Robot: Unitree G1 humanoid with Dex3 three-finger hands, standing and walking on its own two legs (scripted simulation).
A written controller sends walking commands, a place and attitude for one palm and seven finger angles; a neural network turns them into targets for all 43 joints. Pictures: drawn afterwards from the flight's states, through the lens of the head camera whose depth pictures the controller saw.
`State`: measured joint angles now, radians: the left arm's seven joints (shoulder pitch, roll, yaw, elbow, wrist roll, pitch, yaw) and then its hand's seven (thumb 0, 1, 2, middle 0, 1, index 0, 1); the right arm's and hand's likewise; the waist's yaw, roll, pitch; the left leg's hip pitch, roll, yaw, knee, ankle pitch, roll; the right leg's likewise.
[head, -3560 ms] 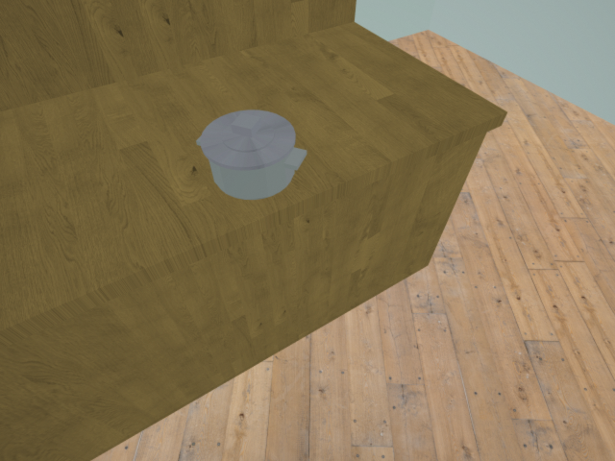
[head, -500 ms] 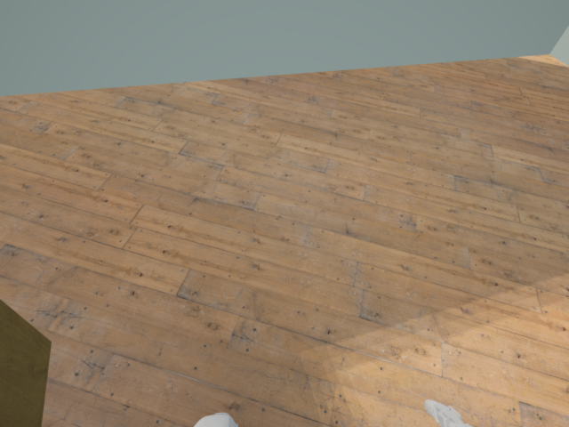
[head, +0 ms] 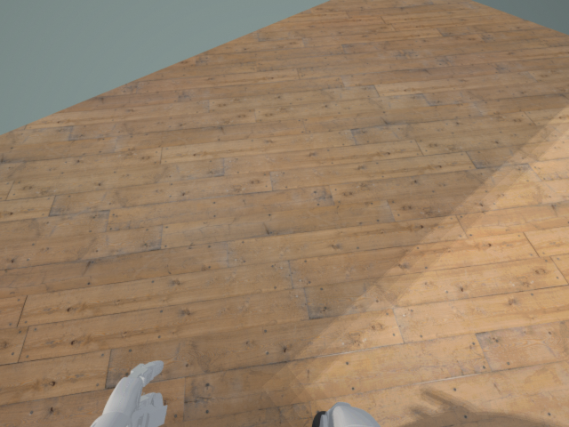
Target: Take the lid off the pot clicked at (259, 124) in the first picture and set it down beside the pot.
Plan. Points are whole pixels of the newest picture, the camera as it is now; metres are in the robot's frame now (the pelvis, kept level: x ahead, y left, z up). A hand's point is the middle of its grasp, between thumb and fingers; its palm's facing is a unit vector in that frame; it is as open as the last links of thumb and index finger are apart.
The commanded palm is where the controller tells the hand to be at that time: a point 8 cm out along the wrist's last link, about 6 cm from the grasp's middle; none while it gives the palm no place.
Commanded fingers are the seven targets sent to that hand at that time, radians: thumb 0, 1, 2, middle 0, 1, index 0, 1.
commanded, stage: turn to face it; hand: left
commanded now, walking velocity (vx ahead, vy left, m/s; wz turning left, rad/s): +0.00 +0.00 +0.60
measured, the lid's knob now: out of the picture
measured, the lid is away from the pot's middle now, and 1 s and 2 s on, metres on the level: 0.00 0.00 0.00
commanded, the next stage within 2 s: none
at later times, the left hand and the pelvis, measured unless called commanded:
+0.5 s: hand out of the picture +0.13 +0.23 -0.17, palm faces +0.23 -0.95 -0.19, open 7.4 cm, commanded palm none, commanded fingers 0.00 0.90 0.90 -0.20 -0.30 -0.20 -0.30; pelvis +0.10 +0.02 +0.01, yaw +12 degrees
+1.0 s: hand out of the picture +0.08 +0.18 -0.13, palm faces +0.51 -0.80 -0.32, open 7.4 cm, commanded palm none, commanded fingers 0.00 0.90 0.90 -0.20 -0.30 -0.20 -0.30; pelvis +0.12 -0.05 +0.02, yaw +31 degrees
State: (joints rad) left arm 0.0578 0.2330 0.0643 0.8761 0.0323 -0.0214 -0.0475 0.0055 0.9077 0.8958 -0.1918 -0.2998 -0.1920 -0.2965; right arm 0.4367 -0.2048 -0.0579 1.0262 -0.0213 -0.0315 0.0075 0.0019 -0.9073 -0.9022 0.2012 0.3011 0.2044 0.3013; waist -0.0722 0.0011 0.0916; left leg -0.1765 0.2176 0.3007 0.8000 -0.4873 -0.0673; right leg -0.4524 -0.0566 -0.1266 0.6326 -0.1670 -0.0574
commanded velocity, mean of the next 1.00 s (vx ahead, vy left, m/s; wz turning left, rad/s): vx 0.00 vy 0.00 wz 0.60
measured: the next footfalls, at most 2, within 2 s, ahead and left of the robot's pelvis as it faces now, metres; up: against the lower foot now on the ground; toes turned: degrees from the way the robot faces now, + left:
left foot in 0.36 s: +0.19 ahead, +0.11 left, +0.00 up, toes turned +17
right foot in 0.90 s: +0.20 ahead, -0.13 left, +0.00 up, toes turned +27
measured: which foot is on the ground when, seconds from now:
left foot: up 0.00-0.34, down 0.36-0.88, up 0.90-1.00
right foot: down 0.00-0.36, up 0.38-0.88, down 0.90-1.00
